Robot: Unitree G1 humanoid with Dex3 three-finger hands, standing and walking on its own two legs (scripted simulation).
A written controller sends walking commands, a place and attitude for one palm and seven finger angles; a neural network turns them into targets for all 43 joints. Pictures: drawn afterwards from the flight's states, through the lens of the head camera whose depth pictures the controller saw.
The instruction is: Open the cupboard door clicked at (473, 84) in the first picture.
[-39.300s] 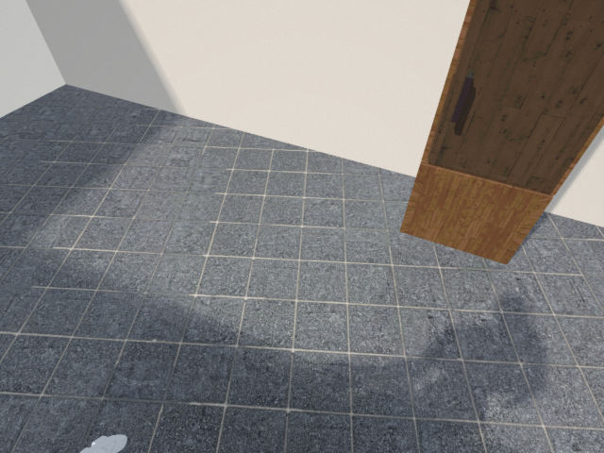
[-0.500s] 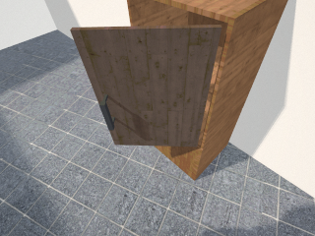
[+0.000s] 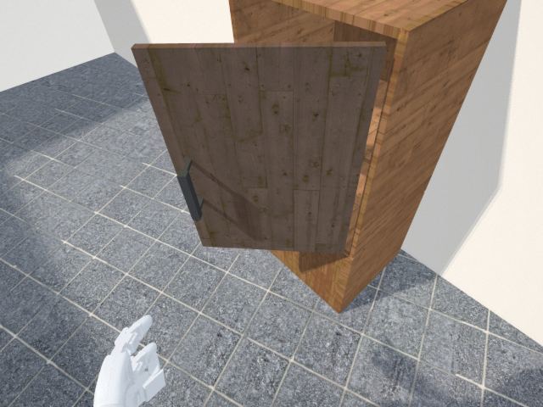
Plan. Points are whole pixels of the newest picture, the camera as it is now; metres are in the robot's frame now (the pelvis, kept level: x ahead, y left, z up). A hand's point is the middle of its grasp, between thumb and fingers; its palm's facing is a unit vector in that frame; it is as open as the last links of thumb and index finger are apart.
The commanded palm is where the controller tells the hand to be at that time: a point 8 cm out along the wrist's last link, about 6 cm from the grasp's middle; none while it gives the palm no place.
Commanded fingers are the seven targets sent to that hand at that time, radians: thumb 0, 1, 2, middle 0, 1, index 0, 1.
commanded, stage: raise the hand with hooked fingers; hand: left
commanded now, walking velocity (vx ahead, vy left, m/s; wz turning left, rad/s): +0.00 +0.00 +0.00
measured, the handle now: (192, 190) +0.58 +0.22 -0.07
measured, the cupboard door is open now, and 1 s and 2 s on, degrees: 42 42 42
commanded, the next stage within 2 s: move the hooked fingers beside the handle in 1.94 s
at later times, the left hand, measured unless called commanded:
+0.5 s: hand (137, 378) +0.18 +0.22 -0.06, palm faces -0.10 -0.99 -0.06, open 10.0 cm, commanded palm +0.15 +0.28 -0.06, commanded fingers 0.00 0.11 0.56 -0.26 -0.81 -0.26 -0.81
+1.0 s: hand (108, 359) +0.21 +0.28 -0.07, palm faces -0.08 -1.00 -0.05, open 12.9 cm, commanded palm +0.19 +0.34 -0.05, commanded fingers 0.00 -0.48 0.31 -0.30 -1.18 -0.30 -1.18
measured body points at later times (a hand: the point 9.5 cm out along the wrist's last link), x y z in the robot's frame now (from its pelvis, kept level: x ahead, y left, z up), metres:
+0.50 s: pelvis -0.06 +0.03 -0.11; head +0.02 +0.04 +0.33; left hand +0.18 +0.27 -0.05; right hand +0.16 -0.18 -0.18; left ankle -0.03 +0.13 -0.73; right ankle +0.02 -0.08 -0.73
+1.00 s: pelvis -0.04 +0.06 -0.10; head +0.05 +0.09 +0.34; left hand +0.21 +0.33 -0.06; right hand +0.16 -0.19 -0.16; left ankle -0.03 +0.13 -0.73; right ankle +0.02 -0.08 -0.73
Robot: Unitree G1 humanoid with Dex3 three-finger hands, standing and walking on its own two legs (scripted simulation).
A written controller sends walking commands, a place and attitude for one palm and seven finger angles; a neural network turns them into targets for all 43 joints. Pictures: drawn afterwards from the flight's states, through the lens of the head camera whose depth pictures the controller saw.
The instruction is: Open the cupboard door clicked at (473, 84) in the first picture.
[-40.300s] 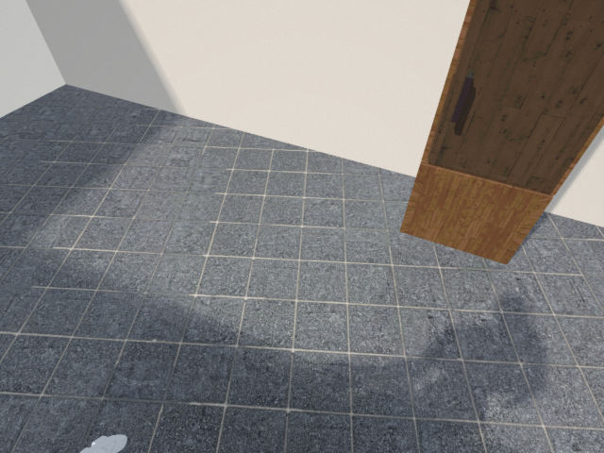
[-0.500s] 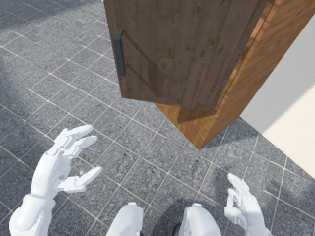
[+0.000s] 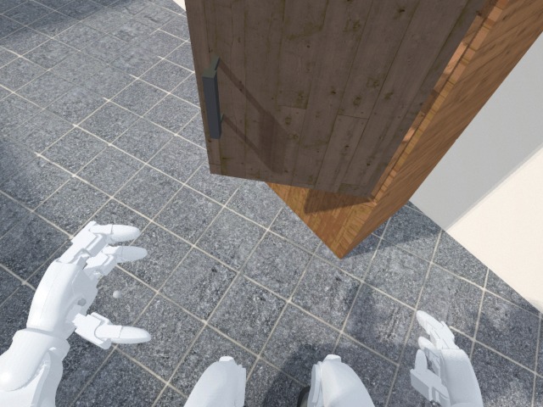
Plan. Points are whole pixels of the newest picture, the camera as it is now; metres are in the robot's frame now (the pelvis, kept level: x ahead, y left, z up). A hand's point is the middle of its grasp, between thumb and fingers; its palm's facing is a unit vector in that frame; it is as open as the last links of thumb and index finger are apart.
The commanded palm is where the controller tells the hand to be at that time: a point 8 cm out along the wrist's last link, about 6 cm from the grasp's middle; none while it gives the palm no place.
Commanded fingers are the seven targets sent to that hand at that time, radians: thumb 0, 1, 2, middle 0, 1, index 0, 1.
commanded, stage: raise the hand with hooked fingers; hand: left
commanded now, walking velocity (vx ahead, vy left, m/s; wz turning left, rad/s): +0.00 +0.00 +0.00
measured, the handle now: (215, 99) +0.62 +0.15 +0.03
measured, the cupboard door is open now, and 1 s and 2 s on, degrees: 42 42 42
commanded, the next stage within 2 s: move the hooked fingers beside the handle in 0.94 s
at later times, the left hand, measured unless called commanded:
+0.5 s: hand (95, 254) +0.30 +0.26 +0.04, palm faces -0.06 -1.00 -0.06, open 14.0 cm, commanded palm +0.27 +0.30 +0.05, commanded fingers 0.00 -0.50 0.30 -0.30 -1.20 -0.30 -1.20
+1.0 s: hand (98, 263) +0.29 +0.25 +0.04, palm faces -0.07 -1.00 -0.05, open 14.0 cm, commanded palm +0.27 +0.30 +0.05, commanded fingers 0.00 -0.50 0.30 -0.30 -1.20 -0.30 -1.20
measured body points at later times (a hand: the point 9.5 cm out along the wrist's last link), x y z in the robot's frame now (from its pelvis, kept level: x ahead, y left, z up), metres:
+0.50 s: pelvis +0.01 -0.02 +0.00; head +0.11 +0.00 +0.44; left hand +0.29 +0.31 +0.05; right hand +0.18 -0.27 -0.08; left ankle +0.01 +0.07 -0.64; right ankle +0.06 -0.14 -0.64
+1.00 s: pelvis +0.00 -0.02 +0.00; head +0.10 +0.00 +0.44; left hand +0.28 +0.30 +0.05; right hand +0.17 -0.27 -0.07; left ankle +0.01 +0.07 -0.64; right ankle +0.06 -0.14 -0.64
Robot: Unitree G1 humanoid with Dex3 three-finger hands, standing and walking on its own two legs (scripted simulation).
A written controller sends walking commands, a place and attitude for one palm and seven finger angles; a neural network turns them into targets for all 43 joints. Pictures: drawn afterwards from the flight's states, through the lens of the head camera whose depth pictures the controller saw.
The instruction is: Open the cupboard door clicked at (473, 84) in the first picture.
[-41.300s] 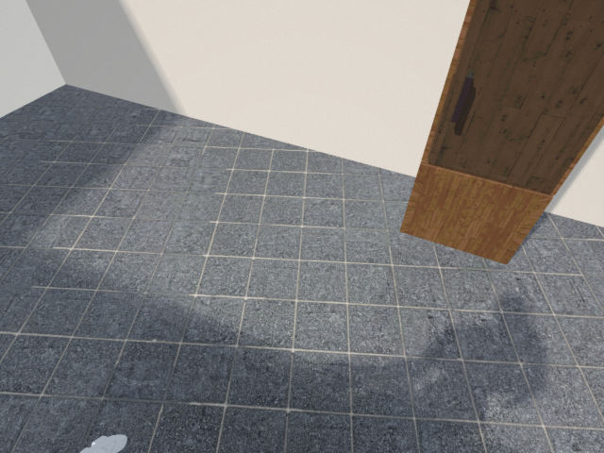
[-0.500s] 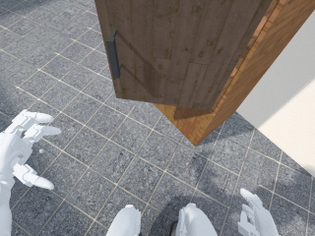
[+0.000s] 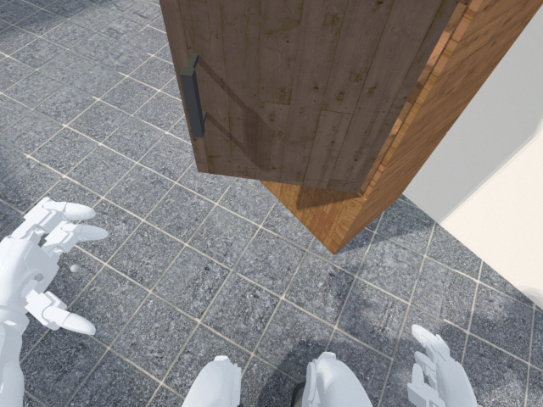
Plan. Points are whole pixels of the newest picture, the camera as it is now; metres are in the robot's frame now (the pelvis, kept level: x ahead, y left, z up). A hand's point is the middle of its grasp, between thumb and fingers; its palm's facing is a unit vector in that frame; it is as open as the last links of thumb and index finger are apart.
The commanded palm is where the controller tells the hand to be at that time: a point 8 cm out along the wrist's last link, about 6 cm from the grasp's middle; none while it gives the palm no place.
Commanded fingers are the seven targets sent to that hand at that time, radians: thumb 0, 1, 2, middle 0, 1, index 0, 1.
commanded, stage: move the hooked fingers beside the handle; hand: left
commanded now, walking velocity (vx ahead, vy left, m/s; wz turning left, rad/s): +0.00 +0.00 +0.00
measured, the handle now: (196, 97) +0.62 +0.18 +0.03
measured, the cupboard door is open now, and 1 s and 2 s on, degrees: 42 42 42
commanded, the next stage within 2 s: none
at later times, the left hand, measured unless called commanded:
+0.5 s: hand (100, 209) +0.37 +0.27 +0.04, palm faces -0.08 -1.00 -0.03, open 14.0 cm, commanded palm +0.35 +0.31 +0.04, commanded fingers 0.00 -0.50 0.30 -0.30 -1.20 -0.30 -1.20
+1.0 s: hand (133, 162) +0.45 +0.25 +0.04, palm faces -0.07 -1.00 -0.04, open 14.0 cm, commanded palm +0.44 +0.29 +0.04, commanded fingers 0.00 -0.50 0.30 -0.30 -1.20 -0.30 -1.20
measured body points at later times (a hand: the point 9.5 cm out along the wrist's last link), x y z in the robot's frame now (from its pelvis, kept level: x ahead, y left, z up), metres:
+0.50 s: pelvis +0.00 +0.01 +0.00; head +0.12 +0.04 +0.43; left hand +0.37 +0.32 +0.04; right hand +0.14 -0.25 -0.09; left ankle +0.01 +0.09 -0.64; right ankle +0.06 -0.11 -0.64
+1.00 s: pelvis +0.00 +0.00 -0.01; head +0.15 +0.03 +0.42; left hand +0.45 +0.30 +0.05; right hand +0.08 -0.27 -0.11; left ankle +0.01 +0.09 -0.64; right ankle +0.06 -0.11 -0.64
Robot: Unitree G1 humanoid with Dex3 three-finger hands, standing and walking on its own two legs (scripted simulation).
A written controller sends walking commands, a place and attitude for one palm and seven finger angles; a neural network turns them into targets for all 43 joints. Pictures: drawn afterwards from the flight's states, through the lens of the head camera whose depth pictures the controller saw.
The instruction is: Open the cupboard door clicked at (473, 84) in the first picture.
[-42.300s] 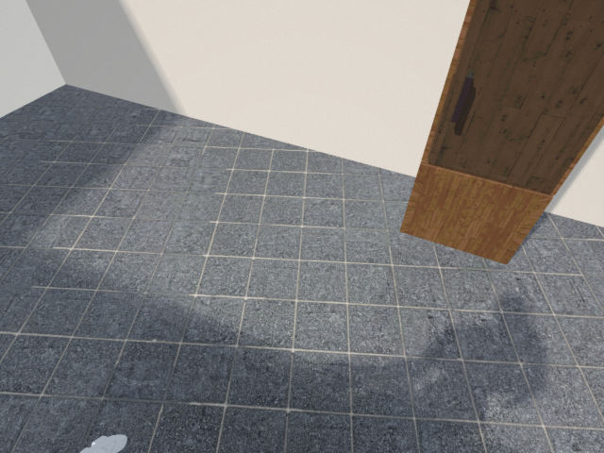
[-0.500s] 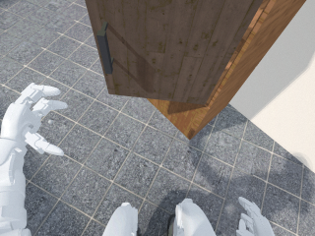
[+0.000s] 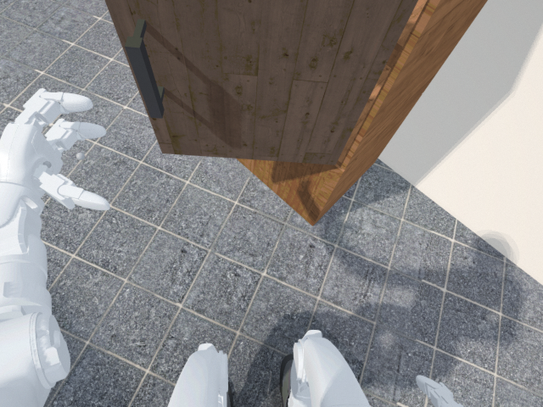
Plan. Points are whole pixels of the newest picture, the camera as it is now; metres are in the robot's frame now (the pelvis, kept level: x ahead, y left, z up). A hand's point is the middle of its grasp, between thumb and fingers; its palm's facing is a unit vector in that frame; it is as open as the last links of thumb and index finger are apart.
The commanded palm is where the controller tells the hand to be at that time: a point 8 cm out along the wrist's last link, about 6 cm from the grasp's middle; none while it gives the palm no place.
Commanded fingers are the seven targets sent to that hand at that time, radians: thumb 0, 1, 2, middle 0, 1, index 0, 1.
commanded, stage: move the hooked fingers beside the handle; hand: left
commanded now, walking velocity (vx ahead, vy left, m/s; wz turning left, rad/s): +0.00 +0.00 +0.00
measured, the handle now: (149, 72) +0.61 +0.19 +0.04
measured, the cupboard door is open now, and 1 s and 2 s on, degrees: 42 42 42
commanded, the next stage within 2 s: slide the fingers in behind the handle in 1.86 s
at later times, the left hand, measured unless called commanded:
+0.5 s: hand (94, 109) +0.52 +0.25 +0.05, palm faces -0.06 -1.00 -0.03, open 14.0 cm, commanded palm +0.52 +0.29 +0.04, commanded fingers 0.00 -0.50 0.30 -0.30 -1.20 -0.30 -1.20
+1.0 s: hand (96, 93) +0.57 +0.26 +0.03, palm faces -0.04 -1.00 -0.02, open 14.0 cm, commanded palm +0.56 +0.27 +0.04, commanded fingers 0.00 -0.50 0.30 -0.30 -1.20 -0.30 -1.20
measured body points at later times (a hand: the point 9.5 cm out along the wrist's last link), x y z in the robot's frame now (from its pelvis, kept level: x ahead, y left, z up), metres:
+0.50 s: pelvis -0.01 +0.00 -0.02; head +0.18 +0.03 +0.39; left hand +0.52 +0.30 +0.05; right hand +0.00 -0.28 -0.12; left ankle +0.00 +0.09 -0.63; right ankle +0.06 -0.12 -0.63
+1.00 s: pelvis +0.00 +0.02 -0.02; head +0.22 +0.06 +0.38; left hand +0.56 +0.32 +0.04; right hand -0.03 -0.24 -0.11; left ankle +0.00 +0.09 -0.63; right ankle +0.06 -0.12 -0.63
